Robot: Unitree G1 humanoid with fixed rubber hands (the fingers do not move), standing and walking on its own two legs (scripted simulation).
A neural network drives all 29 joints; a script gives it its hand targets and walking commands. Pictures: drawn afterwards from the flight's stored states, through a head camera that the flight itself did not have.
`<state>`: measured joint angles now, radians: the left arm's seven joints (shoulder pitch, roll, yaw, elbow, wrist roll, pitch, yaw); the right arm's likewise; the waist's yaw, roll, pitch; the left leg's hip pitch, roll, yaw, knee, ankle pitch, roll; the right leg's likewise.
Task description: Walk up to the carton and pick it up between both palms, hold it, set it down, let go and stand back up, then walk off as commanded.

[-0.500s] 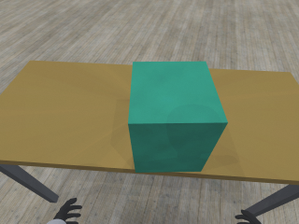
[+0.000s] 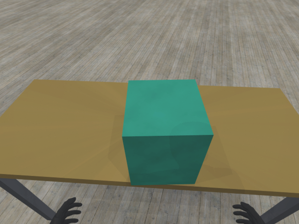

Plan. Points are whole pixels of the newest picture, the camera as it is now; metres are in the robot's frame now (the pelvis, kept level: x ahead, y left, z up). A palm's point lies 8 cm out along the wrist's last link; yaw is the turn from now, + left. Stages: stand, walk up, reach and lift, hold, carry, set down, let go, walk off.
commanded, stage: reach and lift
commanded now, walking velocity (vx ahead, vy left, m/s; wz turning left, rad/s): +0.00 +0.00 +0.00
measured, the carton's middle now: (162, 133) +0.40 -0.02 +0.03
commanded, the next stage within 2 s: none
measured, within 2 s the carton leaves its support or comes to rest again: neither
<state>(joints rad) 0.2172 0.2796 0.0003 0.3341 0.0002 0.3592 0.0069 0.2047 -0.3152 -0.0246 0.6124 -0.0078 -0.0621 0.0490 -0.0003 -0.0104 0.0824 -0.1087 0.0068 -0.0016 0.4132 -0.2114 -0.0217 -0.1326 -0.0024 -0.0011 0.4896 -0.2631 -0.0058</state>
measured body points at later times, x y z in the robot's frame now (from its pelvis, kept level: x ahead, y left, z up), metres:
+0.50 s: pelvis +0.01 +0.00 +0.01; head -0.01 +0.00 +0.46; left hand +0.19 +0.24 -0.02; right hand +0.18 -0.23 -0.02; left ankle +0.02 +0.14 -0.74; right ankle +0.01 -0.10 -0.74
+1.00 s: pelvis +0.01 +0.00 +0.01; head +0.00 +0.00 +0.46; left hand +0.21 +0.23 +0.04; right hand +0.20 -0.22 +0.04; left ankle +0.02 +0.14 -0.74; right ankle +0.01 -0.10 -0.74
